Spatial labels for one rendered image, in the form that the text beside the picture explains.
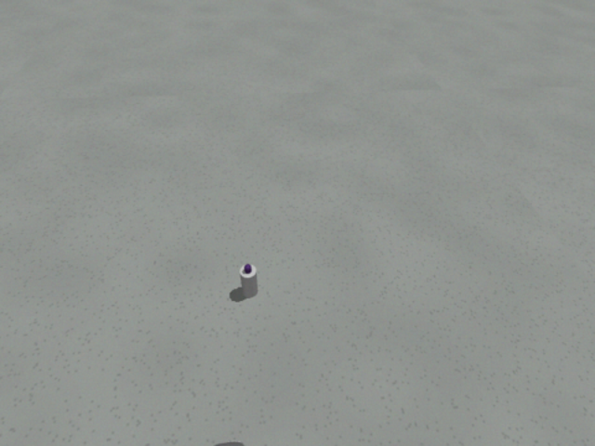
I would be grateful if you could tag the bottle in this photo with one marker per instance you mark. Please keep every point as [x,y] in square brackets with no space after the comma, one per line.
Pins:
[249,280]

